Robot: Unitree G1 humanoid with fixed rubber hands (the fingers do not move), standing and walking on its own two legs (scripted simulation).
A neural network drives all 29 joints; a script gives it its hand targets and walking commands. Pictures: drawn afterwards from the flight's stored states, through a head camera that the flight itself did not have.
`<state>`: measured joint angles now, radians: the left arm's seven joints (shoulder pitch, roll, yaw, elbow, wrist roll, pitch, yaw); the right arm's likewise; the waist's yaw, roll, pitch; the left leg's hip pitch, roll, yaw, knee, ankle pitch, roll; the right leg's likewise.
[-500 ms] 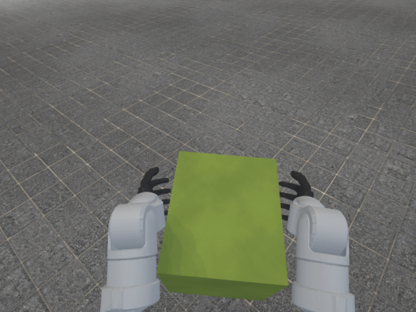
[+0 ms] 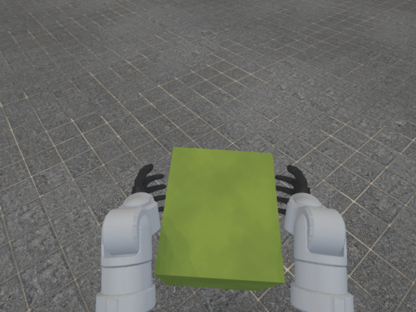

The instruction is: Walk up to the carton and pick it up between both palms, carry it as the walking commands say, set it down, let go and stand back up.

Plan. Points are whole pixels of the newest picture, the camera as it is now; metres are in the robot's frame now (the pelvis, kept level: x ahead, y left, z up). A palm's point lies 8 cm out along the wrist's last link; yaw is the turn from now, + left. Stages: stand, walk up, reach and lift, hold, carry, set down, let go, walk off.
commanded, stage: carry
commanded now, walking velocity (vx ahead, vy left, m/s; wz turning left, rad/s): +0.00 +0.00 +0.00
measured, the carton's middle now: (217, 221) +0.32 +0.01 +0.00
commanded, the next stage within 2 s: none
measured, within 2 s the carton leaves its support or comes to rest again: neither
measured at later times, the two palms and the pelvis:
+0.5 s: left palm (137, 219) +0.26 +0.14 +0.11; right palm (309, 221) +0.26 -0.14 +0.11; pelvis -0.03 +0.00 +0.00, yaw +0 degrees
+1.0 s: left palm (101, 228) +0.25 +0.20 +0.10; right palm (272, 225) +0.26 -0.08 +0.10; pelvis -0.04 +0.05 +0.00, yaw +2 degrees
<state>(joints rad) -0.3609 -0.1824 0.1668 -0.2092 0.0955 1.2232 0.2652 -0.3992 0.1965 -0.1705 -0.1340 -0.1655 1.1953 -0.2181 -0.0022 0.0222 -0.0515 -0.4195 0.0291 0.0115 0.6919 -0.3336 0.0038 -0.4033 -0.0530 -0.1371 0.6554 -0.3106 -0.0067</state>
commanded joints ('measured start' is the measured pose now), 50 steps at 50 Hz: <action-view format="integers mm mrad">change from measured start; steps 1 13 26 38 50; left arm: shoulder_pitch -423 -469 -496 -480 -424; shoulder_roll -1091 -1106 -1046 -1057 -1103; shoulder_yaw -677 -677 -653 -617 -671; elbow -147 -132 -96 -102 -121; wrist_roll -395 -395 -368 -357 -397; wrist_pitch -33 -24 -18 -22 -23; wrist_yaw -290 -294 -291 -287 -288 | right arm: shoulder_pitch -322 -359 -333 -395 -364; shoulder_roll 1086 1105 1048 1115 1048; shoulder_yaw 621 620 572 641 624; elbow -184 -146 -72 -103 -253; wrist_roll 446 447 404 446 442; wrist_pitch -12 -8 5 6 -21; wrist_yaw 240 249 249 254 239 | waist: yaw -2 3 8 14 -1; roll -3 19 79 -209 142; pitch -550 -478 -419 -384 -408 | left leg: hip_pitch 203 140 108 -4 374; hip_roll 107 118 111 -2 178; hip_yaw -62 -78 -105 35 -168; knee -65 -153 -217 -28 -198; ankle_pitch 513 372 199 -92 632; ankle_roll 29 31 27 -2 202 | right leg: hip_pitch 271 261 193 172 -180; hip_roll -119 -91 -86 -339 -20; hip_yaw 77 83 104 317 14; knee -30 -92 -118 -264 342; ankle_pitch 465 245 56 70 -239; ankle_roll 0 -3 -18 -100 54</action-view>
